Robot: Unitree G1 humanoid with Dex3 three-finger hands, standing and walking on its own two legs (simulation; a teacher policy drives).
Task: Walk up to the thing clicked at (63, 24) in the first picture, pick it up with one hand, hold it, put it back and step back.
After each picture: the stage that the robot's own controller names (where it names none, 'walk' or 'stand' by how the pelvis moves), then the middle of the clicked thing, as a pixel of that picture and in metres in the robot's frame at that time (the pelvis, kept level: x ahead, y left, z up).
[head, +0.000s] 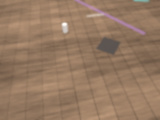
stand; (64, 27) +1.70 +0.24 -0.72
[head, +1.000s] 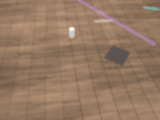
walk; (71, 32) +1.56 +0.14 -0.70
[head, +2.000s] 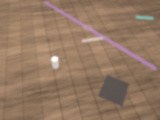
walk; (55, 62) +1.00 +0.21 -0.71
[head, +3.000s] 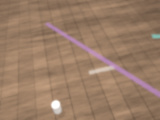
walk; (56, 107) +0.57 +0.22 -0.70
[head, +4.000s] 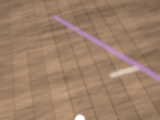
walk; out of the picture +0.34 +0.07 -0.67
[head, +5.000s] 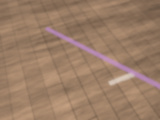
stand; out of the picture +0.33 -0.03 -0.69
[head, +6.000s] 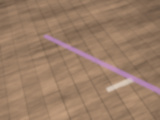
stand; out of the picture +0.28 +0.05 -0.71
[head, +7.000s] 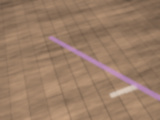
stand; out of the picture +0.26 +0.02 -0.72
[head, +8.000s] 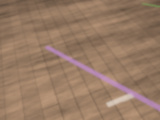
stand; out of the picture +0.23 +0.04 -0.73
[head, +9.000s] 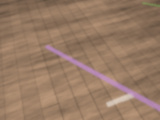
stand; out of the picture +0.23 +0.04 -0.73
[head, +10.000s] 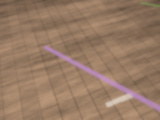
stand; out of the picture +0.22 +0.04 -0.73
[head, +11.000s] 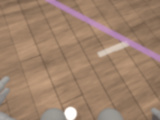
go down; (70, 114) +0.28 +0.05 -0.51
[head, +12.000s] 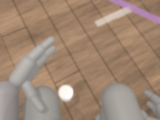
go down; (65, 93) +0.33 +0.08 -0.33
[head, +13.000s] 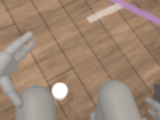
go down; (59, 91) +0.33 +0.08 -0.32
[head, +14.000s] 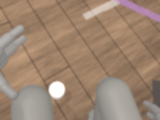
go down; (57, 91) +0.33 +0.08 -0.31
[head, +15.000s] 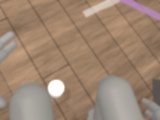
go down; (56, 89) +0.33 +0.09 -0.29
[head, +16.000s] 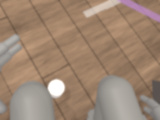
go down; (56, 89) +0.33 +0.08 -0.29
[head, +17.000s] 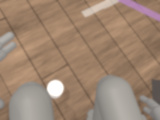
go down; (55, 89) +0.33 +0.09 -0.29
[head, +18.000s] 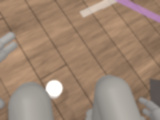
go down; (53, 90) +0.33 +0.09 -0.29
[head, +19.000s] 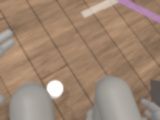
go down; (54, 90) +0.33 +0.08 -0.29
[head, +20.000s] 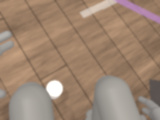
go down; (54, 90) +0.33 +0.09 -0.29
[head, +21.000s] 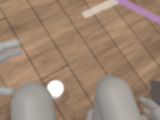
go down; (55, 90) +0.33 +0.08 -0.29
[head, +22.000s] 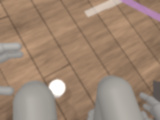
go down; (56, 89) +0.33 +0.08 -0.29
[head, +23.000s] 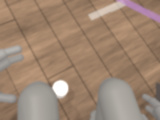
go down; (60, 89) +0.33 +0.08 -0.30
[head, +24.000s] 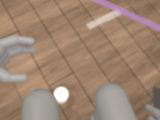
go down; (61, 95) +0.33 +0.07 -0.35
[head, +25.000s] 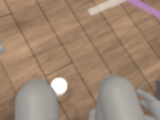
go down; (58, 87) +0.33 +0.08 -0.29
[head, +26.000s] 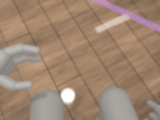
go down; (67, 96) +0.33 +0.07 -0.37
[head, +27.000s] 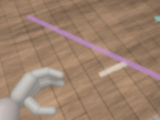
go down; out of the picture +0.28 +0.04 -0.59
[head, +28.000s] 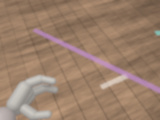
go down; out of the picture +0.26 +0.04 -0.65
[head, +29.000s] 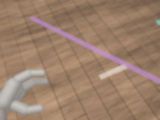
go down; out of the picture +0.27 +0.04 -0.62
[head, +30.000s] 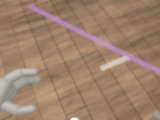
go down; out of the picture +0.28 +0.05 -0.57
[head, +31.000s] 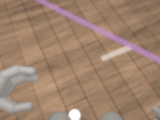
hold; (74, 116) +0.30 +0.05 -0.52
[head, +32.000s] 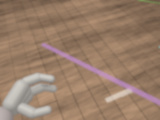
go down; out of the picture +0.25 +0.03 -0.68
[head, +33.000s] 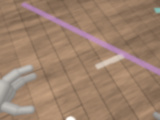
go down; out of the picture +0.28 +0.05 -0.58
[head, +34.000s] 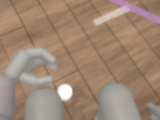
go down; (64, 93) +0.33 +0.07 -0.32
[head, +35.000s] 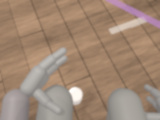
go down; (75, 96) +0.33 +0.07 -0.33
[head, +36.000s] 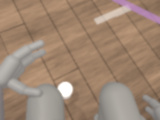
go down; (65, 91) +0.34 +0.08 -0.33
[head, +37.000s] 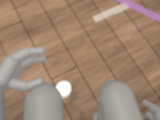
go down; (63, 90) +0.34 +0.08 -0.31
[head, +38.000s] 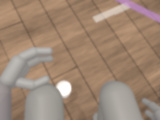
go down; (63, 89) +0.34 +0.08 -0.32
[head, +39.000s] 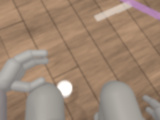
go down; (64, 89) +0.34 +0.08 -0.32
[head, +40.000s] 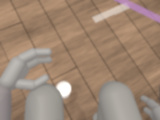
withdraw; (63, 90) +0.34 +0.08 -0.32
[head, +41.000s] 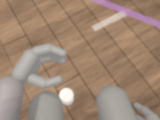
hold; (67, 96) +0.34 +0.07 -0.34
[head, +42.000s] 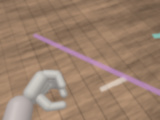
crouch; out of the picture +0.27 +0.04 -0.66
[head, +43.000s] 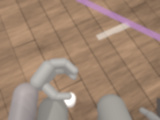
withdraw; (69, 100) +0.33 +0.06 -0.42
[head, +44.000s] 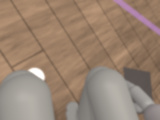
rise; (31, 79) +0.33 +0.11 -0.24
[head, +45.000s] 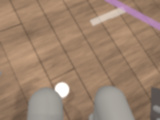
lower; (61, 91) +0.33 +0.07 -0.37
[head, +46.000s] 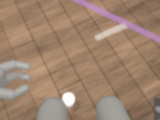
stand; (68, 100) +0.33 +0.06 -0.44
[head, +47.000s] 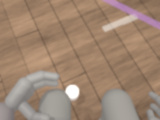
rise; (72, 93) +0.34 +0.06 -0.39
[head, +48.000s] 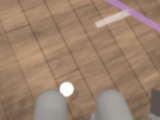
walk; (66, 90) +0.33 +0.06 -0.43
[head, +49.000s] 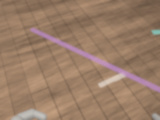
lower; out of the picture +0.27 +0.04 -0.63
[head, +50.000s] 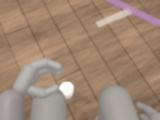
withdraw; (66, 90) +0.35 +0.07 -0.35
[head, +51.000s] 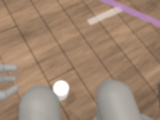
hold; (61, 91) +0.36 +0.08 -0.27
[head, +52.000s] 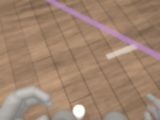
crouch; (78, 112) +0.32 +0.04 -0.51
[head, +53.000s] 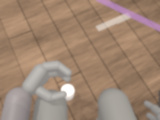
withdraw; (67, 92) +0.35 +0.07 -0.37
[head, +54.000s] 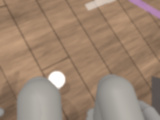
rise; (55, 81) +0.35 +0.09 -0.27
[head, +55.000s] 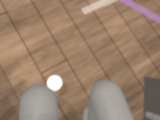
stand; (54, 83) +0.34 +0.08 -0.35
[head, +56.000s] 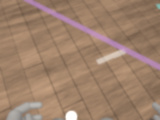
lower; (71, 118) +0.30 +0.05 -0.55
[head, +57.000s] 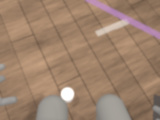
withdraw; (67, 95) +0.34 +0.07 -0.42
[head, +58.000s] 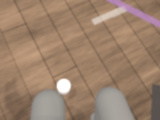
withdraw; (63, 87) +0.36 +0.07 -0.39
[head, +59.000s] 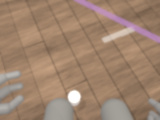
hold; (74, 98) +0.36 +0.06 -0.45
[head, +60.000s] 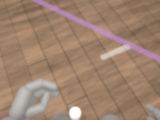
crouch; (75, 114) +0.32 +0.05 -0.53
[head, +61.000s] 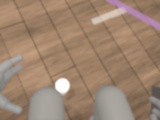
rise; (62, 87) +0.36 +0.07 -0.36
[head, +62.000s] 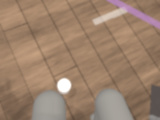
withdraw; (64, 86) +0.36 +0.07 -0.41
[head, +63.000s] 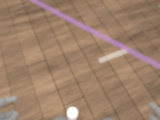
withdraw; (72, 114) +0.33 +0.05 -0.55
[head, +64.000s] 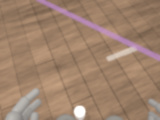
stand; (79, 113) +0.33 +0.05 -0.54
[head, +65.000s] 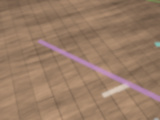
stand; out of the picture +0.28 +0.04 -0.66
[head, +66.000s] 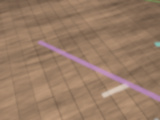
stand; out of the picture +0.29 +0.04 -0.66
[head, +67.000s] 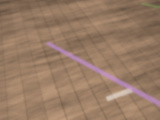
stand; out of the picture +0.30 +0.03 -0.71
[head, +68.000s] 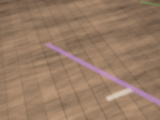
stand; out of the picture +0.29 +0.03 -0.73
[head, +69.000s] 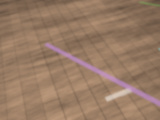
walk; out of the picture +0.28 +0.03 -0.73
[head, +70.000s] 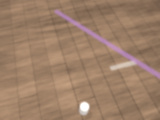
walk; (84, 108) +0.44 -0.03 -0.70
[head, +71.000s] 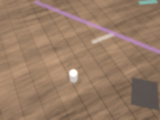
walk; (73, 76) +0.72 +0.08 -0.69
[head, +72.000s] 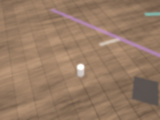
stand; (80, 70) +0.92 +0.04 -0.71
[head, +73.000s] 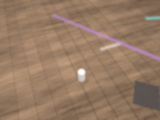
stand; (81, 75) +0.91 +0.03 -0.73
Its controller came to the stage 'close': no
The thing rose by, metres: 0.00
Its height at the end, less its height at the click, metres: +0.00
